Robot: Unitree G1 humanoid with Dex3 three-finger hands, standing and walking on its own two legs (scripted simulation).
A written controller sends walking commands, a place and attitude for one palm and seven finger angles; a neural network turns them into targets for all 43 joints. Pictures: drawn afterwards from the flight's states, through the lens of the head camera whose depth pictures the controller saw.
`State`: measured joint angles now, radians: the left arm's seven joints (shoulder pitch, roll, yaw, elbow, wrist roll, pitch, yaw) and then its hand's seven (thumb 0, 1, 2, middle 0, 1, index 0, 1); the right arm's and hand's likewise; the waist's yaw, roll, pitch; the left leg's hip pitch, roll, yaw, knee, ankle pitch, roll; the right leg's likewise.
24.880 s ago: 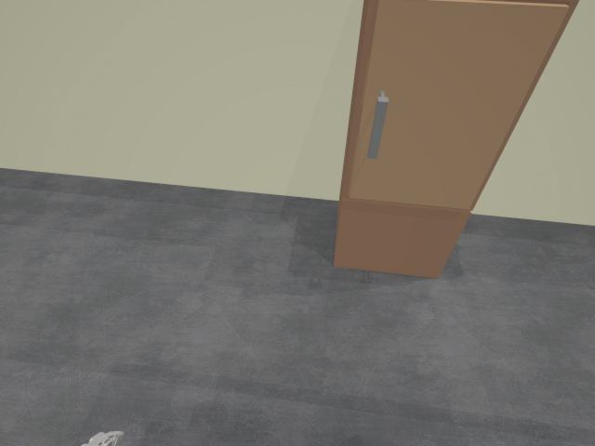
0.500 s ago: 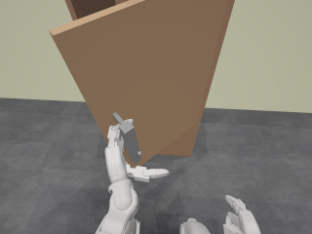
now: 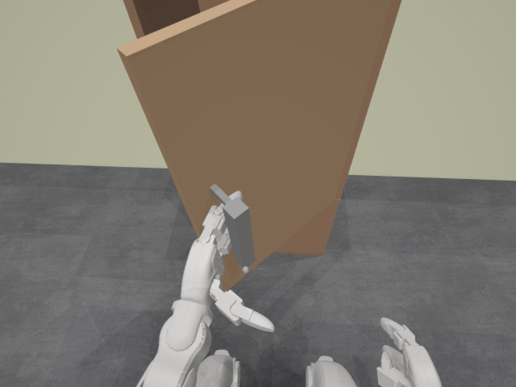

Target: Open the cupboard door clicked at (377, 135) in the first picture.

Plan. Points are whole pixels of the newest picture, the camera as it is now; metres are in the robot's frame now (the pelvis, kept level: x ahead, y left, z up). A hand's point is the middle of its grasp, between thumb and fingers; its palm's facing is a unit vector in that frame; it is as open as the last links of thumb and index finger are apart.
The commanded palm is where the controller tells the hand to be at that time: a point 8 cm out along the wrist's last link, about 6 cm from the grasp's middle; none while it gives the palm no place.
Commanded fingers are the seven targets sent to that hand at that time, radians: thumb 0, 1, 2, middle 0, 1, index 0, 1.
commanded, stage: slide the hand sideways off the handle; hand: left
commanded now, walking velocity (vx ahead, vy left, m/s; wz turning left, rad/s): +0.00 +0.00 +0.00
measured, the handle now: (232, 228) +0.35 +0.06 +0.04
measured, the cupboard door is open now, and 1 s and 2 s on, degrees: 46 46 46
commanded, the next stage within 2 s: draw the hand back to the body in 0.94 s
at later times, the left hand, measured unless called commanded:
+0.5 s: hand (220, 299) +0.24 +0.06 +0.05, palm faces -0.07 -1.00 +0.00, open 16.3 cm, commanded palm +0.22 +0.13 +0.04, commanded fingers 0.00 -0.50 0.30 -0.15 -0.30 -0.15 -0.30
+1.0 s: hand (178, 324) +0.21 +0.12 +0.04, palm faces -0.07 -1.00 -0.03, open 16.3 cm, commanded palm +0.19 +0.17 +0.04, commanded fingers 0.00 -0.50 0.30 -0.15 -0.30 -0.15 -0.30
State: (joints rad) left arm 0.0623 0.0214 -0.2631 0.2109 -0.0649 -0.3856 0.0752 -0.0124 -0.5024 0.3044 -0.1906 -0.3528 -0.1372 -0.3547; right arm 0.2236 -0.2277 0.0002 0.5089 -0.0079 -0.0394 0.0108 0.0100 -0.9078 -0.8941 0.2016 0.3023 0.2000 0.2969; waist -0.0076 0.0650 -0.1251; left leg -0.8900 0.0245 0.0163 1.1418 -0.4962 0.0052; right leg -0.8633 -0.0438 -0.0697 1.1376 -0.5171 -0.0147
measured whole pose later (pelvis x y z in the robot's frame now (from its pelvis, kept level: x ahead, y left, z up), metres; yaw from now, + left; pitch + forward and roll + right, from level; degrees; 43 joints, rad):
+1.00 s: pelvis +0.01 -0.02 -0.02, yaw +0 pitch +17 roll -1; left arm 0.54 0.17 -0.02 -0.16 -0.18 -0.45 -0.18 -0.01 -0.50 0.30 -0.15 -0.30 -0.16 -0.30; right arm 0.22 -0.23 -0.02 0.43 0.01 -0.06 -0.04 0.01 -0.91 -0.89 0.20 0.30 0.20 0.30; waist 0.01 0.04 -0.16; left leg -0.99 0.05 -0.02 1.27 -0.57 -0.02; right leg -0.95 -0.02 -0.10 1.25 -0.59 -0.04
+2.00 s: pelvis +0.04 +0.02 +0.07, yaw +0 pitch +0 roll -1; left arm 0.58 0.32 0.19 -0.45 -0.04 -0.02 0.15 0.00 0.18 0.60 -0.18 -0.30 -0.19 -0.30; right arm 0.26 -0.22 0.07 0.54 0.01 -0.11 -0.11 0.01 -0.90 -0.89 0.20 0.30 0.20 0.30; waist 0.05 0.07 -0.06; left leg -0.30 0.01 0.03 0.66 -0.36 0.02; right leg -0.26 -0.04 -0.06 0.62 -0.36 0.02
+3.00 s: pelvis +0.02 +0.01 +0.09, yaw -2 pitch -1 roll -1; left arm 0.56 0.38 0.36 -0.45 -0.05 -0.11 0.11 0.02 0.89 0.90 -0.21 -0.30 -0.21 -0.30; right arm 0.14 -0.25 0.00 0.57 0.00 0.00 -0.09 0.01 -0.91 -0.89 0.20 0.30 0.20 0.30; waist 0.01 0.05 0.05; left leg -0.21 0.03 0.05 0.44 -0.22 0.01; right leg -0.18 0.00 -0.04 0.39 -0.20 0.00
